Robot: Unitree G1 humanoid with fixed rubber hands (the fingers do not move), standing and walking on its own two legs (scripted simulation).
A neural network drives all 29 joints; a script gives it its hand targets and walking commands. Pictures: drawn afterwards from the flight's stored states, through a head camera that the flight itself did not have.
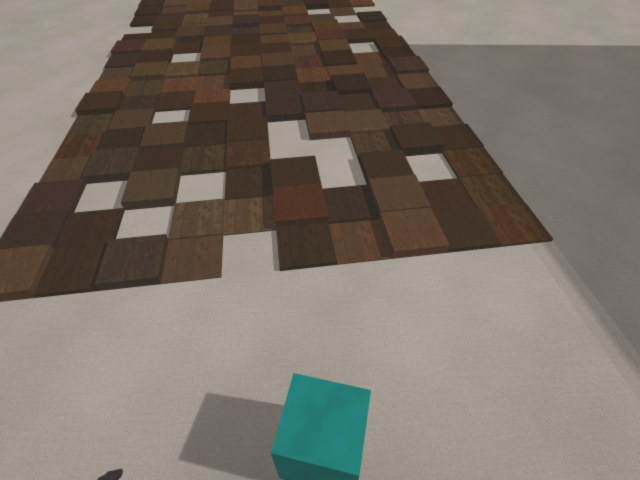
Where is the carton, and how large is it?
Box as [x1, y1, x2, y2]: [271, 373, 370, 479]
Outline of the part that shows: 293,373 271,451 279,477 284,479 357,479 359,475 370,390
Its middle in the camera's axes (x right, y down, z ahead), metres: +0.01 +0.54 +1.05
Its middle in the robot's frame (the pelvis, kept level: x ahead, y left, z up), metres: +0.38 +0.02 -0.66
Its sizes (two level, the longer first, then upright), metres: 0.210 0.200 0.250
